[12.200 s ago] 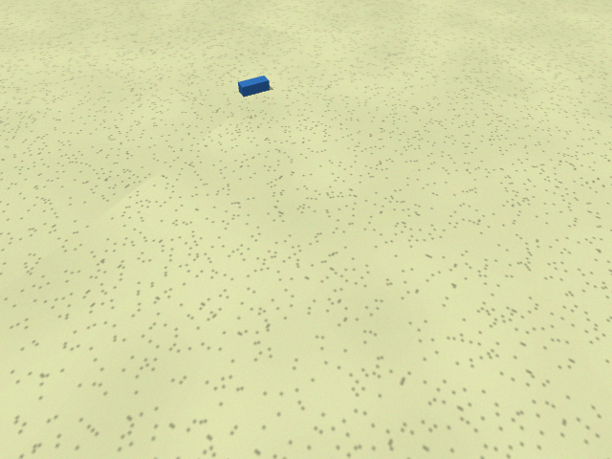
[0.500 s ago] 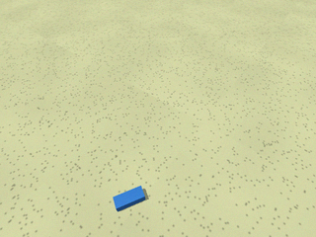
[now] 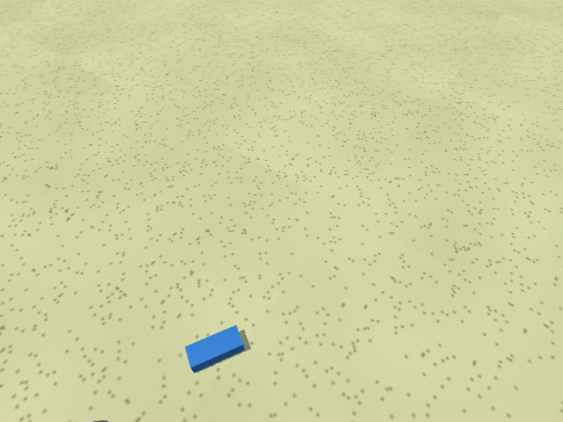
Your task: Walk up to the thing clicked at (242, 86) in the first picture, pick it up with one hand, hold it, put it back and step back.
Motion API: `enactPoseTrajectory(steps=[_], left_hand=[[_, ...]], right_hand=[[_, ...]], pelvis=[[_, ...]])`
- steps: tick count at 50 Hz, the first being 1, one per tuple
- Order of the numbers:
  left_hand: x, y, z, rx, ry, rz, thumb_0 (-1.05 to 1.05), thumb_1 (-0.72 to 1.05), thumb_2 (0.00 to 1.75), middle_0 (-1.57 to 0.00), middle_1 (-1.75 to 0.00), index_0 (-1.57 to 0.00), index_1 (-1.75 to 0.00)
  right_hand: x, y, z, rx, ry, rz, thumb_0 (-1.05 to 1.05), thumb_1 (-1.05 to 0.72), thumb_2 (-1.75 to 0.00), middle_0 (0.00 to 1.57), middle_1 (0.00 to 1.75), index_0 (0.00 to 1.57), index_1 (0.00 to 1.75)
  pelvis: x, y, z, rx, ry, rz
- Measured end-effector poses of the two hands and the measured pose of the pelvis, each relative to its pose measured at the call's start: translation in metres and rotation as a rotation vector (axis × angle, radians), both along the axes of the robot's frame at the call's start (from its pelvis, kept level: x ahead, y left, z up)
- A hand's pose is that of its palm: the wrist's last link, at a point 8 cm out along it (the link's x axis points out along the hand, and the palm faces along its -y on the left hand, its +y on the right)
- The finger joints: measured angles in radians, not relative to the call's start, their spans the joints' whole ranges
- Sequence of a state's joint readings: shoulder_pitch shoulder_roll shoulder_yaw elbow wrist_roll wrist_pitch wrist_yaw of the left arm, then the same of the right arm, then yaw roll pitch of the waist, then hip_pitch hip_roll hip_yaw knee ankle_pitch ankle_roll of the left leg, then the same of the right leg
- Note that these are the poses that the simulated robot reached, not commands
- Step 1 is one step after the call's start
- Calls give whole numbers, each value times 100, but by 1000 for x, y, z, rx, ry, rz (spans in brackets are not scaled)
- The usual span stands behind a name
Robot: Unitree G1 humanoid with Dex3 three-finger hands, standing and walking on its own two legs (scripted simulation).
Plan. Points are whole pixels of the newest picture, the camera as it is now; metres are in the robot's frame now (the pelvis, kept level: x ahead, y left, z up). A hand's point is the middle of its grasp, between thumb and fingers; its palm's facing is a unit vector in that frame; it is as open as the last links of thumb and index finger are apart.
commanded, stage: walk up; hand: left
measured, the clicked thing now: (215, 348) +0.43 +0.22 -0.74
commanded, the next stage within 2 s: stand in 0.86 s
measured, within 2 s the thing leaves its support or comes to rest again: neither
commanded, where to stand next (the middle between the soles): +0.03 -0.01 m, yaw +0 degrees
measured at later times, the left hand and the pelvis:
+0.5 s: hand out of the picture +0.10 +0.26 -0.15, palm faces -0.03 -0.95 -0.33, open 7.4 cm; pelvis +0.00 +0.00 +0.00, yaw -1 degrees
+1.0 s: hand out of the picture +0.09 +0.26 -0.15, palm faces -0.05 -0.95 -0.31, open 7.4 cm; pelvis +0.00 +0.01 +0.00, yaw -2 degrees
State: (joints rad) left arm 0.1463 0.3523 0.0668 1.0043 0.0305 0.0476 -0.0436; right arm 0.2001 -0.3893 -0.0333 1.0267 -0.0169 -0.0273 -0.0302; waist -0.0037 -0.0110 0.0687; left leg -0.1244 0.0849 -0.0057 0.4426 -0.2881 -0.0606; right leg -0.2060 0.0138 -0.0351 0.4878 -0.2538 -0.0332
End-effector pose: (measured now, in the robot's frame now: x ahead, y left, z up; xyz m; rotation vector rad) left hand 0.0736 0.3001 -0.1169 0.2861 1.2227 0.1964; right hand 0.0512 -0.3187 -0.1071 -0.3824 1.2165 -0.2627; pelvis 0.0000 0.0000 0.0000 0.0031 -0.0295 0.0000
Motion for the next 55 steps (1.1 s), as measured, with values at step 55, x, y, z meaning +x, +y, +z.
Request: enactPoseTrajectory(steps=[55], left_hand=[[15,6,9,8,-39,-59,0,90,90,-20,-30,-21,-30]], right_hand=[[-2,38,-8,91,-7,-12,0,-90,-90,21,30,20,30]], pelvis=[[-7,18,6,-4,-20,-27]])
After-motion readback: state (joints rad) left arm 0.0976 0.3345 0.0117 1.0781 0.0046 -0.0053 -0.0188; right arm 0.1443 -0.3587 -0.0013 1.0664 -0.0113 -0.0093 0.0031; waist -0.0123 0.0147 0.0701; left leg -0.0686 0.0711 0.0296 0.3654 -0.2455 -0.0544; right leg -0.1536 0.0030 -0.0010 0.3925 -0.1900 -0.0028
